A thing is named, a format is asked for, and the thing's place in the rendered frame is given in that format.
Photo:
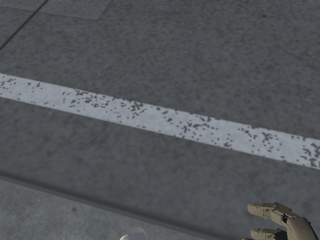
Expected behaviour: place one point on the right robot hand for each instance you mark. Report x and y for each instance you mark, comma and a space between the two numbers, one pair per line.
298, 228

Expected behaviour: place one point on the left robot shin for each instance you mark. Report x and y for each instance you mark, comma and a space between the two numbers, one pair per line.
138, 230

